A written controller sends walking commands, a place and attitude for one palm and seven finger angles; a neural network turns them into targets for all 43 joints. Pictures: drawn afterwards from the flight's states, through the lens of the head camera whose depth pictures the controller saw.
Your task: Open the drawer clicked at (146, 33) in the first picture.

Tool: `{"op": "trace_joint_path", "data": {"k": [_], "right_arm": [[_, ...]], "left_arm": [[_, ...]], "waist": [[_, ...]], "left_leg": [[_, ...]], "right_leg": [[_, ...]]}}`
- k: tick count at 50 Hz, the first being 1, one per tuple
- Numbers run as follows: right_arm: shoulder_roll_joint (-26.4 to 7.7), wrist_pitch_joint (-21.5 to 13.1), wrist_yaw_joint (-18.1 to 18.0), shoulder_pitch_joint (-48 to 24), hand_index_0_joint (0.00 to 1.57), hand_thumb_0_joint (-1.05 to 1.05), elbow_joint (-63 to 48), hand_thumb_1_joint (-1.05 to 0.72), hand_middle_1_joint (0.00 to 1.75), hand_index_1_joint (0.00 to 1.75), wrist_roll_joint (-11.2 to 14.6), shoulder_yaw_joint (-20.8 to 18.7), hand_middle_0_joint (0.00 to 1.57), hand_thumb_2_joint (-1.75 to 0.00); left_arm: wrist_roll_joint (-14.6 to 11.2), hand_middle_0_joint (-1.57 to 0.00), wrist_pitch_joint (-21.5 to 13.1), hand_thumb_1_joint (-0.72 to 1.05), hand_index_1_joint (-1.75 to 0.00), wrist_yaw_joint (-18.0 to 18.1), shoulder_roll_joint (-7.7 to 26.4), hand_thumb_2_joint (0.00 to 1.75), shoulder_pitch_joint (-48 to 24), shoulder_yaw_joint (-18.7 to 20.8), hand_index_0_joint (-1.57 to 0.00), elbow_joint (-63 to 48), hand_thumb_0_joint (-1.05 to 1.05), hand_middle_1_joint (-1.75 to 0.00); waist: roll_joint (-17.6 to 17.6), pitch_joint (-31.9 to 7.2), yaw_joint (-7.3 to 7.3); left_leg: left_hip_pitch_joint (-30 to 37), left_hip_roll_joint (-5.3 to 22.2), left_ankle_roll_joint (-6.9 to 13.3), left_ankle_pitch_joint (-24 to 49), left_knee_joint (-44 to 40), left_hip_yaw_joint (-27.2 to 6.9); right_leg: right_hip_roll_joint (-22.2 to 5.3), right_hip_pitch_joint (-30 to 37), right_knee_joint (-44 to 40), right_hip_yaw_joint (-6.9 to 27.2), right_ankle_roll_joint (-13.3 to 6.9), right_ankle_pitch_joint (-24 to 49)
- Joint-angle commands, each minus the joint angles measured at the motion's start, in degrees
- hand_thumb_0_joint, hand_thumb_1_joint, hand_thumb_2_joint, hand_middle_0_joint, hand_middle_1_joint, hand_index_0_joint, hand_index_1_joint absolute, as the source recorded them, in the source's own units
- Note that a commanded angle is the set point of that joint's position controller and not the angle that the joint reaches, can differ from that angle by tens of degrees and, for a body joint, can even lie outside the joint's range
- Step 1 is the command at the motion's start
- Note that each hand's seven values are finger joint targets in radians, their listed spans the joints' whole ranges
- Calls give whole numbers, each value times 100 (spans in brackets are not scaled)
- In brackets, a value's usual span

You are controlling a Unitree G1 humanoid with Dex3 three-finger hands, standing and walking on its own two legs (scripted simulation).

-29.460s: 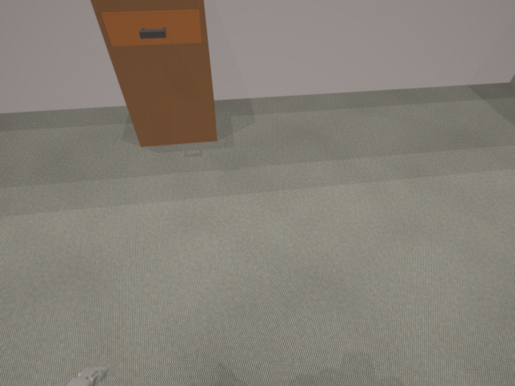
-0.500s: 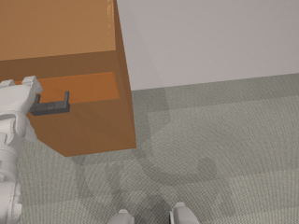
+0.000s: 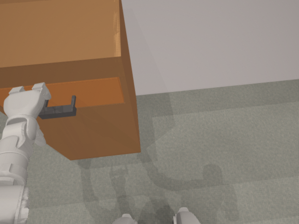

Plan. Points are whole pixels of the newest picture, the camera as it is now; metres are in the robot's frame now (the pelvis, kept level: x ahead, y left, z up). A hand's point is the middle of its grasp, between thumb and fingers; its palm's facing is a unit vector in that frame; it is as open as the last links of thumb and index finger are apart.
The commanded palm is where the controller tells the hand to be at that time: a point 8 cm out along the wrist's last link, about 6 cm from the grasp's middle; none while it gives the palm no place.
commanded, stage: re-aim the fingers above the handle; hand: left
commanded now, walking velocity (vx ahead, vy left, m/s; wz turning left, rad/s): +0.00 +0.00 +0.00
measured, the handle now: (58, 105) +0.48 +0.32 -0.05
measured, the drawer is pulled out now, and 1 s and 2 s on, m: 0.00 0.00 0.00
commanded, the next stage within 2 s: lower the fingers behind the handle in 0.40 s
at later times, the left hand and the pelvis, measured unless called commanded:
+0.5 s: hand (29, 117) +0.40 +0.35 +0.02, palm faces -0.11 +0.03 -0.99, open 13.9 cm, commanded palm +0.38 +0.33 +0.07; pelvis -0.01 +0.00 +0.00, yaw +1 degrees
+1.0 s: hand (44, 122) +0.40 +0.33 -0.02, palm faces -0.06 +0.03 -1.00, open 13.9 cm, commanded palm +0.39 +0.32 +0.03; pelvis -0.02 +0.00 -0.03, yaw +1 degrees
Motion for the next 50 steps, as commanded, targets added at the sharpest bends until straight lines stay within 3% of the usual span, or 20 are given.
{"op": "trace_joint_path", "data": {"k": [1, 3, 4, 5, 8, 12, 14, 17, 21, 24, 27, 29, 32, 35, 37, 40, 44, 47, 49, 50], "right_arm": [[-965, -208, -303, 588, 20, 0, -453, -90, 30, 30, 10, -435, 20, -90], [-892, -322, -358, 672, 20, 0, -378, -90, 30, 30, -21, -484, 20, -90], [-904, -345, -356, 681, 20, 0, -313, -90, 30, 30, -38, -506, 20, -90], [-857, -383, -361, 688, 20, 0, -326, -90, 30, 30, -52, -509, 20, -90], [-830, -425, -298, 737, 20, 0, -197, -90, 30, 30, -123, -555, 20, -90], [-962, -346, -130, 646, 20, 0, -53, -90, 30, 30, -198, -466, 20, -90], [-994, -273, -81, 543, 20, 0, -114, -90, 30, 30, -194, -392, 20, -90], [-1034, -194, -22, 478, 20, 0, -207, -90, 30, 30, -185, -337, 20, -90], [-1055, -207, -121, 606, 20, 0, -281, -90, 30, 30, -61, -399, 20, -90], [-1014, -292, -264, 700, 20, 0, -312, -90, 30, 30, 12, -439, 20, -90], [-984, -362, -389, 737, 20, 0, -274, -90, 30, 30, -3, -437, 20, -90], [-965, -400, -399, 733, 20, 0, -204, -90, 30, 30, -28, -447, 20, -90], [-963, -418, -317, 714, 20, 0, -165, -90, 30, 30, -87, -450, 20, -90], [-933, -394, -171, 629, 20, 0, -201, -90, 30, 30, -167, -454, 20, -90], [-961, -357, -69, 597, 20, 0, -165, -90, 30, 30, -242, -449, 20, -90], [-1009, -343, 9, 629, 20, 0, -162, -90, 30, 30, -259, -471, 20, -90], [-1074, -319, 11, 766, 20, 0, -92, -90, 30, 30, -230, -519, 20, -90], [-1062, -336, -89, 816, 20, 0, -81, -90, 30, 30, -203, -514, 20, -90], [-1056, -334, -150, 813, 20, 0, -17, -90, 30, 30, -161, -481, 20, -90], [-1035, -335, -186, 788, 20, 0, -6, -90, 30, 30, -145, -454, 20, -90]], "left_arm": [[-68, -30, -572, -50, -120, -254, 1518, 30, -1613, 170, -30, -1262, 0, -120], [-52, -30, -1026, -50, -120, -264, 1167, 30, -2061, -92, -30, -1578, 0, -120], [-35, -30, -1160, -50, -120, -219, 1353, 30, -1861, 125, -30, -1491, 0, -120], [3, -30, -1311, -50, -120, -142, 1192, 30, -2108, -3, -30, -1741, 0, -120], [111, -30, -1528, -50, -120, 281, 1403, 30, -2381, 293, -30, -1996, 0, -120], [165, -30, -1112, -50, -120, 857, 2224, 30, -2256, 1020, -30, -1514, 0, -120], [244, -30, -748, -50, -120, 1055, 2571, 30, -2225, 1139, -30, -1341, 0, -120], [210, -30, -244, -50, -120, 1020, 2642, 30, -2067, 1071, -30, -1173, 0, -120], [-15, -30, 12, -50, -120, 398, 2241, 30, -1787, 599, -30, -930, 0, -120], [-141, -30, -259, -50, -120, -163, 1571, 30, -1785, 14, -30, -920, 0, -120], [-120, -30, -795, -50, -120, -440, 1484, 30, -2071, -30, -30, -1055, 0, -120], [-81, -30, -1119, -50, -120, -424, 1564, 30, -1951, 138, -30, -963, 0, -120], [3, -30, -1508, -50, -120, -113, 1952, 30, -1908, 657, -30, -1155, 0, -120], [187, -30, -1580, -50, -120, 440, 2155, 30, -1897, 979, -30, -1309, 0, -120], [293, -30, -1407, -50, -120, 805, 2309, 30, -1817, 1176, -30, -1339, 0, -120], [400, -30, -985, -50, -120, 1187, 2188, 30, -2098, 973, -30, -1297, 0, -120], [342, -30, -471, -50, -120, 1185, 1979, 30, -2419, 636, -30, -1383, 0, -120], [171, -30, -292, -50, -120, 888, 1632, 30, -2575, 262, -30, -1372, 0, -120], [115, -30, -274, -50, -120, 652, 1680, 30, -2406, 236, -30, -1168, 0, -120], [104, -30, -271, -50, -120, 548, 1572, 30, -2371, 124, -30, -945, 0, -120]], "waist": [[-632, -1945, -193], [-396, -1712, -347], [-272, -1618, -265], [51, -1749, -301], [648, -2077, -229], [528, -2307, 32], [521, -2430, 143], [493, -2843, 255], [-40, -2865, 81], [-386, -2283, -211], [-494, -1700, -335], [-321, -1424, -274], [133, -1628, -44], [577, -2063, 98], [705, -2447, 186], [607, -2755, 74], [531, -3399, -109], [298, -3312, -281], [182, -2933, -238], [13, -2600, -313]], "left_leg": [[837, -201, 215, 1868, -641, 144], [973, -186, 188, 1723, -549, 72], [1004, -193, 169, 1694, -476, 35], [1103, -187, 142, 1785, -409, 0], [1314, -166, 41, 2134, -188, -103], [735, -224, 29, 2100, -79, -101], [574, -278, 44, 2060, -134, -38], [693, -296, 37, 2337, -233, 57], [846, -226, 109, 2175, -440, 137], [856, -194, 168, 1761, -568, 105], [809, -175, 187, 1501, -549, 13], [647, -193, 166, 1354, -411, 4], [430, -202, 117, 1479, -193, -44], [320, -202, 44, 1812, 56, -74], [360, -203, 4, 2129, 211, -87], [392, -188, -13, 2201, 287, -79], [1066, -127, -53, 2608, 270, -147], [1190, -111, 6, 2494, 144, -163], [1053, -119, 50, 2214, 44, -136], [849, -126, 92, 1929, -3, -111]], "right_leg": [[188, 1973, -577, -351, -293, 1724], [192, 1422, -568, -382, -330, 1359], [217, 1218, -502, -387, -374, 1201], [216, 998, -402, -411, -401, 1143], [227, 579, -123, -475, -463, 1069], [219, 765, 155, -496, -463, 1111], [213, 1043, 176, -474, -430, 1220], [230, 1590, 134, -470, -403, 1614], [220, 2050, -215, -391, -319, 1787], [208, 1893, -506, -380, -294, 1503], [217, 1358, -562, -414, -348, 1072], [220, 961, -431, -407, -388, 842], [229, 676, -78, -418, -471, 769], [230, 424, 305, -459, -500, 891], [247, 368, 527, -496, -508, 1035], [240, 388, 591, -527, -441, 1140], [262, 531, 496, -575, -390, 1353], [257, 678, 294, -573, -363, 1340], [243, 722, 162, -537, -357, 1209], [233, 689, 81, -522, -347, 1075]]}}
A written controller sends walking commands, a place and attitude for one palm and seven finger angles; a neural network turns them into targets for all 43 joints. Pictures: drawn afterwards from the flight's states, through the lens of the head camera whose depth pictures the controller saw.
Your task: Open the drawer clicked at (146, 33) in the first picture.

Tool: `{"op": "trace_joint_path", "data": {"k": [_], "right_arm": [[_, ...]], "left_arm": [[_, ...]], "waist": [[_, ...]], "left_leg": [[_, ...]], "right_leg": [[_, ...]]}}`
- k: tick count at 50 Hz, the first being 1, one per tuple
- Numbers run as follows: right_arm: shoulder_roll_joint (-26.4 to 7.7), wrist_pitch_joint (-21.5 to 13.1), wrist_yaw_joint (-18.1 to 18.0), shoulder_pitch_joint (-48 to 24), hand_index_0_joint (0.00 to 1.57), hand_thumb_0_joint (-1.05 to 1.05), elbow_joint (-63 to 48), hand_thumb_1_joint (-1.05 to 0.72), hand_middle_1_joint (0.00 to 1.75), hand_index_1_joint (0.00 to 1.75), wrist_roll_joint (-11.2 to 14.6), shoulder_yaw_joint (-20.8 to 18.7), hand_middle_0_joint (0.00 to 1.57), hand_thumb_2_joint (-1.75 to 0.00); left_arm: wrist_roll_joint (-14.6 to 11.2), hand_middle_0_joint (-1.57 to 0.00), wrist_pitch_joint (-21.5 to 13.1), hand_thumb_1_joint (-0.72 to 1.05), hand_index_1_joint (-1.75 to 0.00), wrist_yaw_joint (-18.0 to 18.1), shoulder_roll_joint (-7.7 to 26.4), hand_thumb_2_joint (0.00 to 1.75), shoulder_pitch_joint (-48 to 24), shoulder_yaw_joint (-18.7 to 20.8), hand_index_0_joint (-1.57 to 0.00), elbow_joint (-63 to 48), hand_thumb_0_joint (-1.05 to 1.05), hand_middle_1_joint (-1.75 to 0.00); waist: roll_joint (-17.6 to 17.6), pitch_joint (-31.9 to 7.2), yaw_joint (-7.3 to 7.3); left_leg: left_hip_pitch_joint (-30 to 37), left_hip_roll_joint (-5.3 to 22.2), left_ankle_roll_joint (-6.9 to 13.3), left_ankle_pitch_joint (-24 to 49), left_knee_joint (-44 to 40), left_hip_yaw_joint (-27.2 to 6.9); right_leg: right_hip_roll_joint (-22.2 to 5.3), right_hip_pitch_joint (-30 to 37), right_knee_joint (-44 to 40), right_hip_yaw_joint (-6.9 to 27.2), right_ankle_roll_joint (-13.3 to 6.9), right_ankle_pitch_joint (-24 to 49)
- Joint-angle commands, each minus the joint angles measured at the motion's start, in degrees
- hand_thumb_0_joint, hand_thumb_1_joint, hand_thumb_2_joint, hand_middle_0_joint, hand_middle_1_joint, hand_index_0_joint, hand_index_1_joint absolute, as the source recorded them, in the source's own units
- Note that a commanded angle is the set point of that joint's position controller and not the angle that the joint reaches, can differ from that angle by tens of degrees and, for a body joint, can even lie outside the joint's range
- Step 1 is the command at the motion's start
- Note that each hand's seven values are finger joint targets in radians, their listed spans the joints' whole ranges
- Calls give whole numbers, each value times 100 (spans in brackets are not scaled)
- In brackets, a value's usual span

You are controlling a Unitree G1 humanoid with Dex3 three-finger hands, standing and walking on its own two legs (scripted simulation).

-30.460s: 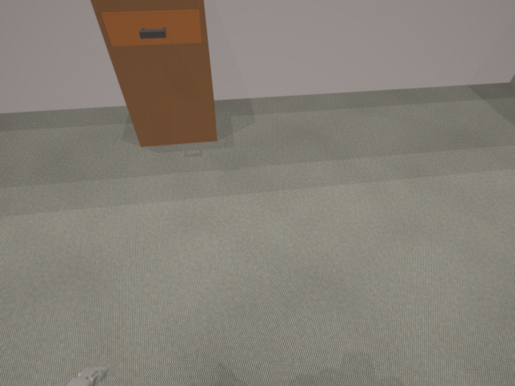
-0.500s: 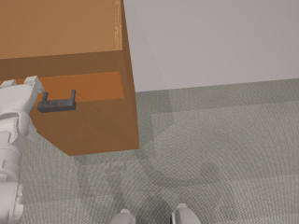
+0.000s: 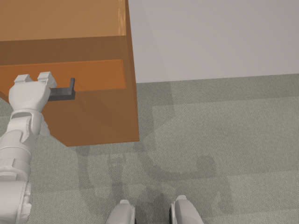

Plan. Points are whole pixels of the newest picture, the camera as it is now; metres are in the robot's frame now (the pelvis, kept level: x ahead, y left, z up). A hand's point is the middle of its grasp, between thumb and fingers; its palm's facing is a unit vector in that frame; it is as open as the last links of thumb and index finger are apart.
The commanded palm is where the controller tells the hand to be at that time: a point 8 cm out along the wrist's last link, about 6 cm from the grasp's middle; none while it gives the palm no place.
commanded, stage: lower the fingers behind the handle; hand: left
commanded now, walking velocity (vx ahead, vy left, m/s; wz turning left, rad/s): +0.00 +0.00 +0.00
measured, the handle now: (56, 88) +0.50 +0.30 -0.02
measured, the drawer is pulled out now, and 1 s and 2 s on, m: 0.00 0.00 0.00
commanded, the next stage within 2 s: lift the fingers back up to retry in 1.10 s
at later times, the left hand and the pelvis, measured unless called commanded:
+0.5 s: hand (50, 106) +0.43 +0.30 -0.01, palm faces +0.01 +0.01 -1.00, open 14.1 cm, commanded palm +0.40 +0.30 +0.02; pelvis +0.00 -0.01 -0.01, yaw -1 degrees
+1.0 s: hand (50, 106) +0.43 +0.30 -0.01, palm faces -0.01 +0.04 -1.00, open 14.2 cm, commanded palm +0.40 +0.30 +0.01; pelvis -0.02 -0.01 -0.03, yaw +0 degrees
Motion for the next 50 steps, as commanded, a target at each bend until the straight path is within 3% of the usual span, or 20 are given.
{"op": "trace_joint_path", "data": {"k": [1, 4, 5, 6, 9, 12, 14, 18, 22, 23, 26, 29, 33, 35, 38, 39, 41, 44, 47, 50], "right_arm": [[-1056, -102, -233, 783, 20, 0, -269, -90, 30, 30, 27, -273, 20, -90], [-1029, -99, -249, 706, 20, 0, -298, -90, 30, 30, 28, -213, 20, -90], [-1029, -92, -235, 679, 20, 0, -317, -90, 30, 30, 11, -208, 20, -90], [-998, -98, -213, 650, 20, 0, -370, -90, 30, 30, 12, -211, 20, -90], [-997, -88, -135, 623, 20, 0, -431, -90, 30, 30, -28, -228, 20, -90], [-1003, -78, -64, 595, 20, 0, -473, -90, 30, 30, -51, -264, 20, -90], [-1023, -89, -50, 617, 20, 0, -458, -90, 30, 30, -55, -309, 20, -90], [-1046, -60, 7, 684, 20, 0, -388, -90, 30, 30, -82, -360, 20, -90], [-1082, -32, -15, 673, 20, 0, -359, -90, 30, 30, -71, -346, 20, -90], [-1084, -20, -17, 680, 20, 0, -362, -90, 30, 30, -49, -320, 20, -90], [-1094, -25, -77, 596, 20, 0, -385, -90, 30, 30, 1, -273, 20, -90], [-1096, -59, -116, 588, 20, 0, -391, -90, 30, 30, 22, -241, 20, -90], [-1056, -136, -152, 577, 20, 0, -473, -90, 30, 30, 46, -209, 20, -90], [-1052, -173, -155, 566, 20, 0, -527, -90, 30, 30, 53, -207, 20, -90], [-1035, -209, -137, 579, 20, 0, -583, -90, 30, 30, 48, -238, 20, -90], [-1052, -212, -137, 591, 20, 0, -565, -90, 30, 30, 49, -236, 20, -90], [-1058, -227, -141, 619, 20, 0, -570, -90, 30, 30, 56, -250, 20, -90], [-1087, -238, -128, 653, 20, 0, -548, -90, 30, 30, 55, -256, 20, -90], [-1093, -238, -131, 729, 20, 0, -515, -90, 30, 30, 53, -269, 20, -90], [-1112, -227, -146, 728, 20, 0, -497, -90, 30, 30, 57, -252, 20, -90]], "left_arm": [[-154, -30, 2, -50, -120, -140, 1723, 30, -2196, 249, -30, -875, 0, -120], [-87, -30, -242, -50, -120, -286, 1802, 30, -1927, 356, -30, -631, 0, -120], [-57, -30, -335, -50, -120, -287, 1911, 30, -1679, 524, -30, -575, 0, -120], [-38, -30, -407, -50, -120, -276, 1748, 30, -1545, 438, -30, -540, 0, -120], [2, -30, -625, -50, -120, -143, 1901, 30, -1182, 731, -30, -591, 0, -120], [11, -30, -716, -50, -120, 80, 1948, 30, -1049, 913, -30, -739, 0, -120], [49, -30, -691, -50, -120, 257, 1900, 30, -1105, 896, -30, -764, 0, -120], [129, -30, -455, -50, -120, 500, 1805, 30, -1037, 852, -30, -862, 0, -120], [21, -30, -154, -50, -120, 492, 1797, 30, -1085, 802, -30, -748, 0, -120], [-3, -30, -71, -50, -120, 444, 1860, 30, -973, 796, -30, -612, 0, -120], [36, -30, 46, -50, -120, 282, 1864, 30, -1184, 615, -30, -372, 0, -120], [6, -30, -9, -50, -120, 105, 1949, 30, -1108, 638, -30, -187, 0, -120], [-25, -30, -219, -50, -120, -116, 1769, 30, -1001, 488, -30, -28, 0, -120], [-31, -30, -325, -50, -120, -159, 1758, 30, -929, 501, -30, -11, 0, -120], [-26, -30, -470, -50, -120, -134, 1721, 30, -919, 531, -30, -230, 0, -120], [-5, -30, -486, -50, -120, -113, 1874, 30, -932, 647, -30, -255, 0, -120], [-6, -30, -469, -50, -120, -54, 1841, 30, -992, 630, -30, -231, 0, -120], [-20, -30, -418, -50, -120, 19, 1876, 30, -1195, 611, -30, -312, 0, -120], [-22, -30, -309, -50, -120, 58, 1884, 30, -1392, 587, -30, -335, 0, -120], [-26, -30, -219, -50, -120, 33, 1986, 30, -1436, 595, -30, -331, 0, -120]], "waist": [[54, -2352, -242], [86, -1996, -122], [140, -1993, -3], [159, -1947, -10], [269, -2145, 176], [185, -2362, 207], [42, -2451, 119], [226, -2854, 139], [-119, -2875, 74], [-131, -2766, 120], [-217, -2380, 27], [-354, -2297, 25], [-287, -2090, 20], [-359, -2115, 34], [-132, -2317, 88], [-201, -2390, 114], [-349, -2383, 50], [-151, -2442, 31], [-228, -2579, -36], [-159, -2622, 3]], "left_leg": [[1704, -97, 130, 1964, -1000, 101], [1366, -120, 145, 1792, -975, 120], [1296, -131, 137, 1857, -939, 142], [1240, -133, 133, 1861, -894, 161], [1057, -137, 104, 2118, -712, 203], [882, -148, 103, 2202, -539, 239], [809, -136, 109, 2118, -441, 239], [1028, -129, 71, 2405, -352, 230], [883, -149, 125, 2282, -355, 273], [767, -175, 126, 2104, -399, 304], [558, -185, 149, 1632, -478, 292], [410, -192, 180, 1499, -424, 313], [169, -207, 173, 1286, -323, 312], [30, -212, 176, 1251, -222, 322], [76, -214, 162, 1308, -141, 341], [56, -208, 159, 1329, -95, 314], [-24, -203, 170, 1263, -55, 301], [20, -201, 157, 1212, -53, 285], [104, -193, 165, 1256, -74, 240], [121, -197, 159, 1202, -117, 240]], "right_leg": [[244, 1618, -722, -316, -359, 1170], [241, 1502, -639, -288, -408, 1058], [244, 1504, -579, -277, -431, 1103], [253, 1441, -538, -283, -439, 1112], [261, 1453, -290, -260, -469, 1371], [262, 1499, -129, -226, -461, 1535], [250, 1398, -57, -230, -424, 1515], [244, 1331, 70, -259, -416, 1645], [222, 1588, -8, -208, -370, 1784], [209, 1690, -44, -186, -351, 1706], [201, 1543, -147, -184, -340, 1313], [189, 1540, -154, -133, -335, 1269], [182, 1289, -51, -140, -354, 1084], [182, 1228, 37, -135, -359, 1073], [180, 1167, 133, -126, -375, 1088], [187, 1136, 189, -136, -383, 1085], [190, 1068, 202, -138, -361, 1019], [177, 950, 230, -158, -363, 893], [179, 975, 217, -184, -356, 893], [167, 1023, 201, -181, -343, 845]]}}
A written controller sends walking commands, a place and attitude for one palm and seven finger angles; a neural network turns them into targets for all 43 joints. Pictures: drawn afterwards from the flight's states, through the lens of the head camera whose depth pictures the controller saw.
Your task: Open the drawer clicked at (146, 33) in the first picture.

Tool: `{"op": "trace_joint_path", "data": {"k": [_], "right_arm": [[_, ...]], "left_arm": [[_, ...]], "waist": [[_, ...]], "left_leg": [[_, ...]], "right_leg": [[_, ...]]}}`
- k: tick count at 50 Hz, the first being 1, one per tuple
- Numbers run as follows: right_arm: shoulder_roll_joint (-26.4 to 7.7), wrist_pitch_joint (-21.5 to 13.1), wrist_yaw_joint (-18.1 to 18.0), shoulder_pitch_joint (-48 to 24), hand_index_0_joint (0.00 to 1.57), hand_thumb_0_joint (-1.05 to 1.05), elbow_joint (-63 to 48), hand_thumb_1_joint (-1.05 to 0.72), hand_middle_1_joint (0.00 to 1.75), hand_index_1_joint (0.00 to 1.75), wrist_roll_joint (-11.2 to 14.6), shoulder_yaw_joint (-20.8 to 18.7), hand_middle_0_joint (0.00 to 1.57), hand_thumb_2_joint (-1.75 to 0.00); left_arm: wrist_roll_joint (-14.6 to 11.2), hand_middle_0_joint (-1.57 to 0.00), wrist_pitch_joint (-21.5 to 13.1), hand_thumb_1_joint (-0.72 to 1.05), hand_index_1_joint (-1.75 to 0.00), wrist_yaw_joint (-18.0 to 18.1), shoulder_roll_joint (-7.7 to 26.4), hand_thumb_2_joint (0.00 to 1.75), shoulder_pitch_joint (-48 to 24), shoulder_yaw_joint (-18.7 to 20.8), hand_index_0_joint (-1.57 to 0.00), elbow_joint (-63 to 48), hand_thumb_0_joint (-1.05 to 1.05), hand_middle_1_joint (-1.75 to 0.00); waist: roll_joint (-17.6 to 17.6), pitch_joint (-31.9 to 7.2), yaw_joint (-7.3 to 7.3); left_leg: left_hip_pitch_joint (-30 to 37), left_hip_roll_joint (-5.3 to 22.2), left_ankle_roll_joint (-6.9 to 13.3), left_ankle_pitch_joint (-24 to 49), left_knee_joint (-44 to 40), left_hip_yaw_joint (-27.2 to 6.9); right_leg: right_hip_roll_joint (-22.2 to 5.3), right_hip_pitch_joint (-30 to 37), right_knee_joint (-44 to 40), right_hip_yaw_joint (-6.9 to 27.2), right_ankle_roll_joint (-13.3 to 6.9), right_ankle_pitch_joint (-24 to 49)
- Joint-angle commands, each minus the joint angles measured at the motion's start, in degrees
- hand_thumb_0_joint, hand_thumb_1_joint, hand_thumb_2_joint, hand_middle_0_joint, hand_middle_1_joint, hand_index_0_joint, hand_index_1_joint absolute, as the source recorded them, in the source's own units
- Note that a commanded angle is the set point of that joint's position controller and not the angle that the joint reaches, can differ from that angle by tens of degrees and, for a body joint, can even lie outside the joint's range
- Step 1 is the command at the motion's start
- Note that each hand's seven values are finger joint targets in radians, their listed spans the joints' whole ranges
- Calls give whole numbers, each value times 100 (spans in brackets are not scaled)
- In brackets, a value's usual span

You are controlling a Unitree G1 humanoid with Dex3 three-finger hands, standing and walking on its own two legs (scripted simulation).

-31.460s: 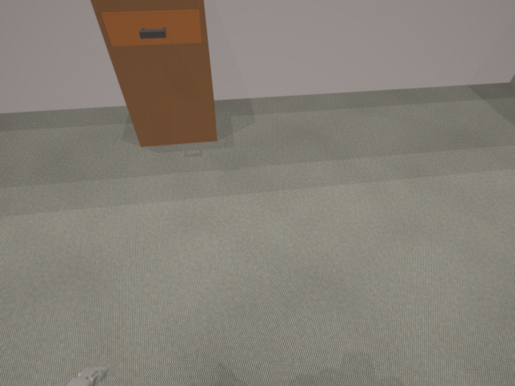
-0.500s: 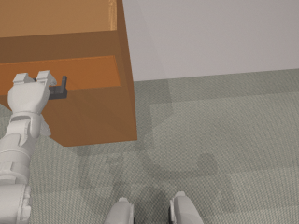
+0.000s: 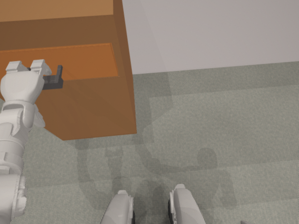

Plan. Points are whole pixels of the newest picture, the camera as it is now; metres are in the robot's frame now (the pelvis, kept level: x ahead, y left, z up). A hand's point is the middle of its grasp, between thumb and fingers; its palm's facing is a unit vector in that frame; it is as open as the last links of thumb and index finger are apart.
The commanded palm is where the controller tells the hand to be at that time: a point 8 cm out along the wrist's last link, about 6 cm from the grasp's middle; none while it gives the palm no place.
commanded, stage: lower the fingers behind the handle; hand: left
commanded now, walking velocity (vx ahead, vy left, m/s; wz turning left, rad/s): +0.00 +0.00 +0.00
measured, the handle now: (42, 76) +0.52 +0.32 +0.01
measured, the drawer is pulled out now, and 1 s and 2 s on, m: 0.00 0.00 0.00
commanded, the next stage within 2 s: lift the fingers back up to retry in 0.10 s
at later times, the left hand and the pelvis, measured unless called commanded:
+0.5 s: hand (32, 94) +0.45 +0.32 +0.03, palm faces -0.05 -0.01 -1.00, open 14.1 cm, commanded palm +0.42 +0.33 +0.09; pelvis +0.01 +0.01 +0.02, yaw -1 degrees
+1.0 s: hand (22, 84) +0.45 +0.32 +0.07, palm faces -0.06 -0.03 -1.00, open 13.9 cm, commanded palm +0.43 +0.32 +0.13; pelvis +0.03 +0.02 +0.05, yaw +0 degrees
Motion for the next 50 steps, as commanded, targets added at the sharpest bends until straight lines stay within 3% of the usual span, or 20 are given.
{"op": "trace_joint_path", "data": {"k": [1, 3, 4, 8, 10, 17, 22, 23, 24, 28, 29, 33, 36, 38, 39, 40, 42, 43, 46, 50], "right_arm": [[-925, -94, -104, 740, 20, 0, -308, -90, 30, 30, -18, -308, 20, -90], [-921, -95, -105, 767, 20, 0, -298, -90, 30, 30, -18, -301, 20, -90], [-944, -89, -119, 749, 20, 0, -263, -90, 30, 30, -16, -283, 20, -90], [-920, -120, -135, 713, 20, 0, -283, -90, 30, 30, -13, -259, 20, -90], [-936, -120, -143, 695, 20, 0, -306, -90, 30, 30, -4, -235, 20, -90], [-921, -67, -142, 752, 20, 0, -297, -90, 30, 30, -65, -300, 20, -90], [-933, -24, -157, 685, 20, 0, -236, -90, 30, 30, -68, -303, 20, -90], [-925, -21, -151, 701, 20, 0, -235, -90, 30, 30, -74, -317, 20, -90], [-949, -1, -141, 677, 20, 0, -224, -90, 30, 30, -81, -307, 20, -90], [-926, 60, -123, 679, 20, 0, -187, -90, 30, 30, -75, -333, 20, -90], [-908, 64, -111, 684, 20, 0, -210, -90, 30, 30, -51, -339, 20, -90], [-877, 100, -140, 723, 20, 0, -284, -90, 30, 30, 28, -366, 20, -90], [-845, 91, -209, 695, 20, 0, -329, -90, 30, 30, 84, -366, 20, -90], [-825, 85, -271, 694, 20, 0, -352, -90, 30, 30, 89, -354, 20, -90], [-838, 80, -282, 684, 20, 0, -332, -90, 30, 30, 77, -359, 20, -90], [-799, 68, -291, 666, 20, 0, -410, -90, 30, 30, 65, -349, 20, -90], [-785, 73, -259, 674, 20, 0, -381, -90, 30, 30, 47, -357, 20, -90], [-729, 61, -231, 646, 20, 0, -395, -90, 30, 30, 48, -350, 20, -90], [-788, 98, -147, 629, 20, 0, -396, -90, 30, 30, 34, -336, 20, -90], [-816, 122, -79, 602, 20, 0, -452, -90, 30, 30, -12, -333, 20, -90]], "left_arm": [[-34, -30, 253, -50, -120, -64, 1637, 30, -1116, 350, -30, -380, 0, -120], [-90, -30, 265, -50, -120, -110, 1586, 30, -1069, 335, -30, -378, 0, -120], [-103, -30, 259, -50, -120, -140, 1773, 30, -1126, 452, -30, -369, 0, -120], [-90, -30, 183, -50, -120, -221, 1626, 30, -1189, 302, -30, -324, 0, -120], [-85, -30, 147, -50, -120, -255, 1765, 30, -1094, 406, -30, -259, 0, -120], [-174, -30, -42, -50, -120, -124, 2190, 30, -1366, 846, -30, -1165, 0, -120], [-219, -30, -51, -50, -120, -5, 2257, 30, -1629, 895, -30, -1506, 0, -120], [-223, -30, -55, -50, -120, 27, 2194, 30, -1574, 870, -30, -1578, 0, -120], [-241, -30, -39, -50, -120, 43, 2355, 30, -1455, 1015, -30, -1615, 0, -120], [-225, -30, 123, -50, -120, 71, 2048, 30, -1236, 810, -30, -1615, 0, -120], [-263, -30, 200, -50, -120, 24, 1824, 30, -1152, 619, -30, -1577, 0, -120], [-385, -30, 393, -50, -120, -272, 1530, 30, -955, 312, -30, -1565, 0, -120], [-416, -30, 378, -50, -120, -543, 1240, 30, -1211, -30, -30, -1525, 0, -120], [-369, -30, 228, -50, -120, -632, 1326, 30, -1500, -14, -30, -1638, 0, -120], [-364, -30, 167, -50, -120, -657, 1453, 30, -1496, 104, -30, -1645, 0, -120], [-324, -30, 65, -50, -120, -645, 1422, 30, -1598, 101, -30, -1904, 0, -120], [-337, -30, -44, -50, -120, -613, 1345, 30, -1368, 161, -30, -1760, 0, -120], [-301, -30, -73, -50, -120, -576, 1110, 30, -1216, 21, -30, -1577, 0, -120], [-254, -30, -38, -50, -120, -442, 1445, 30, -952, 375, -30, -1260, 0, -120], [-131, -30, 47, -50, -120, -225, 1835, 30, -1210, 647, -30, -1424, 0, -120]], "waist": [[-103, -2462, 33], [-153, -2540, 24], [-200, -2496, 29], [-67, -2200, -8], [-199, -2133, 27], [307, -2923, 170], [413, -2748, 96], [473, -2879, 111], [551, -2860, 200], [590, -2714, 138], [556, -2598, 116], [383, -2353, 65], [190, -1800, -98], [194, -1727, -127], [258, -1645, -80], [418, -1818, -53], [483, -1700, -2], [523, -1513, -9], [273, -1540, 159], [388, -1961, 255]], "left_leg": [[1162, -203, 240, 1435, -986, 178], [1197, -203, 250, 1465, -990, 177], [1149, -186, 251, 1440, -991, 162], [1090, -184, 252, 1190, -1054, 161], [962, -196, 260, 1144, -1027, 164], [1758, -169, 225, 1968, -1166, 131], [2104, -131, 206, 2114, -1364, 75], [2266, -134, 201, 2227, -1399, 78], [2342, -144, 186, 2315, -1437, 84], [2764, -113, 147, 2785, -1614, 84], [2809, -115, 145, 2818, -1683, 98], [3119, -94, 145, 3055, -1981, 115], [3118, -111, 188, 2575, -2203, 123], [3246, -109, 185, 2528, -2300, 65], [3316, -111, 177, 2557, -2319, 52], [3468, -110, 166, 2753, -2331, 34], [3483, -112, 123, 2943, -2303, 15], [3403, -120, 116, 2897, -2294, 28], [3065, -158, 127, 2728, -2289, 75], [2935, -188, 144, 2886, -2215, 144]], "right_leg": [[132, 2132, -840, -265, -270, 1105], [131, 2201, -855, -262, -260, 1139], [132, 2200, -847, -256, -260, 1131], [128, 2030, -915, -268, -273, 843], [137, 2060, -908, -250, -276, 817], [161, 2523, -933, -275, -302, 1415], [177, 2536, -1120, -324, -298, 1418], [179, 2610, -1149, -335, -290, 1493], [182, 2680, -1167, -340, -304, 1535], [211, 2785, -1364, -403, -308, 1782], [227, 2853, -1451, -416, -309, 1805], [241, 3202, -1793, -430, -304, 1973], [238, 3228, -2098, -421, -299, 1733], [227, 3189, -2161, -428, -315, 1618], [237, 3167, -2167, -437, -335, 1583], [237, 3180, -2164, -437, -344, 1638], [251, 3127, -2128, -453, -372, 1664], [247, 3001, -2116, -470, -367, 1608], [248, 3184, -2039, -441, -386, 1693], [231, 3442, -1907, -387, -372, 1994]]}}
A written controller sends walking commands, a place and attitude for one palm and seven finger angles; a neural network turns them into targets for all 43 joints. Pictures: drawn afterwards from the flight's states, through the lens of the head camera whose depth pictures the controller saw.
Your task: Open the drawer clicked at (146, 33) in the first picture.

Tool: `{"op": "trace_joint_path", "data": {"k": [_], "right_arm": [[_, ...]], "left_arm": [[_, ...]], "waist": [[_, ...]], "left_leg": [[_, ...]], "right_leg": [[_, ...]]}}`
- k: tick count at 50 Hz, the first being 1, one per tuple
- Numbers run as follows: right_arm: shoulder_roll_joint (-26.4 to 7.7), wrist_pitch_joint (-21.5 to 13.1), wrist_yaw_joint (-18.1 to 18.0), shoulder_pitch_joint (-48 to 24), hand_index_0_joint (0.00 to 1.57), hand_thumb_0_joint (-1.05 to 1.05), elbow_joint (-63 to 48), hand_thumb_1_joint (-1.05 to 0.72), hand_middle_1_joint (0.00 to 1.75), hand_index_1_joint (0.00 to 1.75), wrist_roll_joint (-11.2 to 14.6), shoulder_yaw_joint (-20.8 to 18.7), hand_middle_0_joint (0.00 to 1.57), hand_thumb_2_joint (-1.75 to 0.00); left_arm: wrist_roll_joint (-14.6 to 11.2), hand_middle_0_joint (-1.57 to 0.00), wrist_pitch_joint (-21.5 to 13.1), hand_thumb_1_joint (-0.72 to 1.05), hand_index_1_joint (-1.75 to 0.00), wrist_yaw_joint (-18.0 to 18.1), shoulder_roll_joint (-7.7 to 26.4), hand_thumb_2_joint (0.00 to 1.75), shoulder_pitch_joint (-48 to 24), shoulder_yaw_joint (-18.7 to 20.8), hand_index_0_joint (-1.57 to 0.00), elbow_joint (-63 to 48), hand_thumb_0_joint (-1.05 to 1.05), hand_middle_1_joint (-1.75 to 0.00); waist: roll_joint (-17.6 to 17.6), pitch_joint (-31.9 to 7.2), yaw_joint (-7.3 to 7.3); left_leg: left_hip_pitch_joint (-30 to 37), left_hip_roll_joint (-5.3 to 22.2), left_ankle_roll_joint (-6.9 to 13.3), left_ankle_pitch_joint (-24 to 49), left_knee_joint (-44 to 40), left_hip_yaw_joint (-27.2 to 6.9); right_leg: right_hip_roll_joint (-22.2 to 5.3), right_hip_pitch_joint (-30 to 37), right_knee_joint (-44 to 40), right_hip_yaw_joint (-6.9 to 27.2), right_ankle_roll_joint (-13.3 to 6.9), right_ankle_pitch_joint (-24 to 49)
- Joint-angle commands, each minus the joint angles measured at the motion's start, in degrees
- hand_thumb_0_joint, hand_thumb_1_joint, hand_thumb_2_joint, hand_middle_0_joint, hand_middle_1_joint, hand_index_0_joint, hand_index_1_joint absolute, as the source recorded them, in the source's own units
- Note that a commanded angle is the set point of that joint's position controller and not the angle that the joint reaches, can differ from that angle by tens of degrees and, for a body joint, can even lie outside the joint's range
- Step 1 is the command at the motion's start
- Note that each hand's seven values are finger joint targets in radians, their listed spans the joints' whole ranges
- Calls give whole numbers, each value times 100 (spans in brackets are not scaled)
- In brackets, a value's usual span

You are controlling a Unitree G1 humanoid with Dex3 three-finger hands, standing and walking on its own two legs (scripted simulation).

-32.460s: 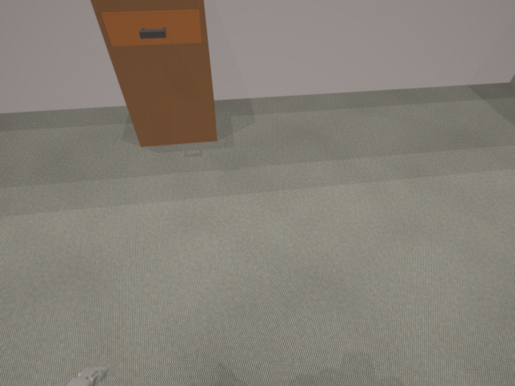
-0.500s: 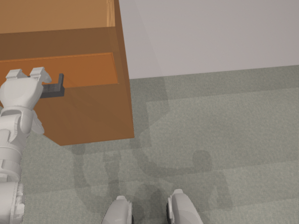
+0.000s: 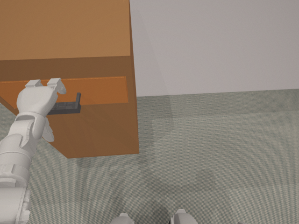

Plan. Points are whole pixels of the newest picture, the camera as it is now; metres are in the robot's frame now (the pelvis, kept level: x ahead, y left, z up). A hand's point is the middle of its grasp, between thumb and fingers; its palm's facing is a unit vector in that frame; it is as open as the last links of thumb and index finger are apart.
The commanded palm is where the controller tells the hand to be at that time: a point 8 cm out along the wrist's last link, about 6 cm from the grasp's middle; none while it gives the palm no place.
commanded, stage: re-aim the fingers above the handle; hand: left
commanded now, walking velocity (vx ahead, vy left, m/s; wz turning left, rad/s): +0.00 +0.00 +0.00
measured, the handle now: (63, 102) +0.48 +0.30 -0.04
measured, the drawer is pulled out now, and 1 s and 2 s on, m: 0.00 0.00 0.00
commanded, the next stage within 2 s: none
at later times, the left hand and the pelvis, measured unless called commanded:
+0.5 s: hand (48, 110) +0.41 +0.30 +0.01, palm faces -0.07 -0.04 -1.00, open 13.9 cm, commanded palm +0.39 +0.32 +0.07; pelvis +0.00 -0.01 +0.00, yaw -1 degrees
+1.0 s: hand (47, 106) +0.42 +0.31 +0.02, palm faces +0.00 -0.02 -1.00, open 13.9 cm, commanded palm +0.39 +0.32 +0.07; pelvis -0.01 +0.00 -0.01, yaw -1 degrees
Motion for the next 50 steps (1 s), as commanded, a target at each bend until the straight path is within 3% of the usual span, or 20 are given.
{"op": "trace_joint_path", "data": {"k": [1, 5, 8, 11, 13, 16, 18, 19, 20, 22, 28, 32, 34, 35, 38, 39, 43, 46, 47, 50], "right_arm": [[-964, -24, -27, 542, 20, 0, -330, -90, 30, 30, -85, -324, 20, -90], [-945, -34, -35, 571, 20, 0, -308, -90, 30, 30, -101, -368, 20, -90], [-980, -31, -91, 607, 20, 0, -199, -90, 30, 30, -88, -383, 20, -90], [-957, -56, -128, 634, 20, 0, -165, -90, 30, 30, -59, -396, 20, -90], [-953, -60, -150, 681, 20, 0, -132, -90, 30, 30, -65, -411, 20, -90], [-929, -86, -154, 684, 20, 0, -114, -90, 30, 30, -46, -409, 20, -90], [-949, -55, -143, 667, 20, 0, -136, -90, 30, 30, -53, -371, 20, -90], [-984, -33, -126, 625, 20, 0, -110, -90, 30, 30, -47, -346, 20, -90], [-963, -35, -133, 586, 20, 0, -163, -90, 30, 30, -37, -337, 20, -90], [-1022, 7, -97, 537, 20, 0, -146, -90, 30, 30, -69, -296, 20, -90], [-1011, 13, -66, 482, 20, 0, -253, -90, 30, 30, -82, -312, 20, -90], [-1007, -62, -118, 607, 20, 0, -212, -90, 30, 30, -44, -390, 20, -90], [-997, -103, -162, 670, 20, 0, -169, -90, 30, 30, -34, -423, 20, -90], [-953, -131, -181, 681, 20, 0, -188, -90, 30, 30, -26, -429, 20, -90], [-969, -171, -244, 722, 20, 0, -114, -90, 30, 30, -51, -439, 20, -90], [-954, -190, -239, 732, 20, 0, -105, -90, 30, 30, -58, -442, 20, -90], [-987, -125, -169, 630, 20, 0, -58, -90, 30, 30, -88, -336, 20, -90], [-1006, -78, -74, 547, 20, 0, -103, -90, 30, 30, -107, -275, 20, -90], [-1046, -45, -33, 517, 20, 0, -110, -90, 30, 30, -125, -258, 20, -90], [-1022, 0, 2, 532, 20, 0, -258, -90, 30, 30, -89, -261, 20, -90]], "left_arm": [[54, -30, 121, -50, -120, 445, 2172, 30, -1795, 945, -30, -1019, 0, -120], [-30, -30, 66, -50, -120, 486, 2044, 30, -1763, 908, -30, -1351, 0, -120], [-49, -30, 78, -50, -120, 426, 2069, 30, -1929, 855, -30, -1172, 0, -120], [-59, -30, 87, -50, -120, 317, 1772, 30, -2046, 528, -30, -1102, 0, -120], [-73, -30, 37, -50, -120, 268, 1827, 30, -1991, 590, -30, -1161, 0, -120], [-121, -30, 45, -50, -120, 187, 1549, 30, -1947, 363, -30, -1019, 0, -120], [-130, -30, 8, -50, -120, 185, 1877, 30, -1844, 662, -30, -965, 0, -120], [-148, -30, 60, -50, -120, 168, 2011, 30, -1613, 776, -30, -722, 0, -120], [-106, -30, 33, -50, -120, 206, 2029, 30, -1814, 772, -30, -824, 0, -120], [-101, -30, 31, -50, -120, 247, 2458, 30, -1682, 1133, -30, -769, 0, -120], [10, -30, -4, -50, -120, 388, 2549, 30, -1576, 1192, -30, -828, 0, -120], [-100, -30, -41, -50, -120, 258, 2087, 30, -1788, 798, -30, -765, 0, -120], [-77, -30, -125, -50, -120, 190, 1936, 30, -2019, 585, -30, -922, 0, -120], [-70, -30, -160, -50, -120, 178, 1654, 30, -2203, 338, -30, -1001, 0, -120], [-65, -30, -302, -50, -120, 189, 1834, 30, -2545, 452, -30, -1190, 0, -120], [-83, -30, -308, -50, -120, 203, 1719, 30, -2488, 385, -30, -1192, 0, -120], [-31, -30, -223, -50, -120, 408, 2292, 30, -2404, 900, -30, -952, 0, -120], [49, -30, 39, -50, -120, 560, 2437, 30, -2317, 978, -30, -745, 0, -120], [32, -30, 121, -50, -120, 575, 2641, 30, -2090, 1188, -30, -702, 0, -120], [-6, -30, 380, -50, -120, 491, 2447, 30, -1770, 1004, -30, -550, 0, -120]], "waist": [[398, -2326, 174], [457, -2687, 104], [294, -2482, -41], [321, -2322, -140], [367, -2482, -105], [341, -2167, -144], [268, -2245, -16], [237, -2028, 61], [136, -2041, 14], [212, -2062, 196], [366, -2343, 209], [135, -2332, -76], [342, -2367, -136], [365, -2311, -258], [380, -2369, -301], [450, -2389, -258], [644, -2243, -58], [768, -2139, 93], [713, -2312, 228], [390, -2476, 227]], "left_leg": [[1001, -186, 53, 2600, -599, 190], [1172, -160, 66, 2913, -500, 207], [1090, -145, 91, 2676, -498, 205], [1164, -143, 89, 2517, -554, 180], [1309, -130, 79, 2720, -540, 171], [1300, -128, 68, 2548, -593, 150], [1112, -151, 83, 2474, -622, 176], [956, -170, 87, 2375, -644, 183], [831, -175, 108, 2207, -654, 205], [638, -201, 111, 2203, -658, 219], [619, -208, 105, 2192, -574, 287], [737, -179, 128, 2129, -510, 274], [962, -156, 100, 2139, -509, 217], [1057, -150, 99, 2082, -508, 198], [1212, -127, 87, 2076, -453, 112], [1258, -141, 73, 2137, -451, 88], [986, -168, 56, 2169, -443, 83], [833, -188, 26, 2140, -517, 106], [839, -190, 21, 2287, -523, 115], [781, -194, 45, 2374, -577, 217]], "right_leg": [[277, 1428, -173, -305, -411, 1746], [273, 1575, -139, -272, -376, 2063], [268, 1438, -197, -274, -345, 1923], [281, 1292, -289, -300, -358, 1738], [283, 1309, -283, -300, -361, 1806], [302, 1166, -356, -336, -381, 1618], [279, 1357, -330, -296, -371, 1647], [288, 1390, -311, -286, -397, 1633], [271, 1398, -335, -269, -367, 1573], [263, 1562, -250, -234, -398, 1614], [258, 1593, -161, -200, -356, 1692], [274, 1407, -251, -214, -337, 1649], [286, 1195, -253, -244, -356, 1516], [284, 1033, -304, -273, -347, 1392], [280, 811, -291, -285, -356, 1237], [288, 805, -254, -307, -384, 1231], [280, 778, -140, -319, -401, 1187], [280, 850, -86, -370, -421, 1136], [293, 1019, -36, -367, -429, 1250], [295, 1410, -114, -336, -374, 1559]]}}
